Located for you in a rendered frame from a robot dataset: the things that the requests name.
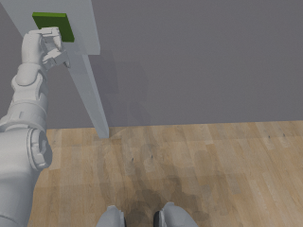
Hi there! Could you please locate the robot left forearm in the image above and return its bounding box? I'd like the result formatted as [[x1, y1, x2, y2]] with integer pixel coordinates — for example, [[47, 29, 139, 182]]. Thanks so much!
[[0, 62, 49, 134]]

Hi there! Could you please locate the right robot thigh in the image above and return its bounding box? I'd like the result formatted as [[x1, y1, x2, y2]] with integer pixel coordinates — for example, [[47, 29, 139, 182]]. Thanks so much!
[[159, 205, 199, 227]]

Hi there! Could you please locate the left robot hand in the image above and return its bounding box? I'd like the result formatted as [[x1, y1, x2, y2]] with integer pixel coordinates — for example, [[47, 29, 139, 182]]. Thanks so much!
[[21, 26, 71, 73]]

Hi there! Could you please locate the left robot shin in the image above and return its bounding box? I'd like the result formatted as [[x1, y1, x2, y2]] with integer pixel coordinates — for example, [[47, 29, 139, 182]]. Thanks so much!
[[106, 205, 119, 211]]

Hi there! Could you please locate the button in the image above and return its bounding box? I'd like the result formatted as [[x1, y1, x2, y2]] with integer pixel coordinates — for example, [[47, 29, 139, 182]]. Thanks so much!
[[32, 12, 75, 43]]

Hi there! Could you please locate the panel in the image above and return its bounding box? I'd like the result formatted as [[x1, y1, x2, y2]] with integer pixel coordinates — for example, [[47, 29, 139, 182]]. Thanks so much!
[[0, 0, 109, 139]]

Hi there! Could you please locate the left robot upper arm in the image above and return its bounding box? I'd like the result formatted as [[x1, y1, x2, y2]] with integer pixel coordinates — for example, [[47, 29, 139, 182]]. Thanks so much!
[[0, 128, 53, 227]]

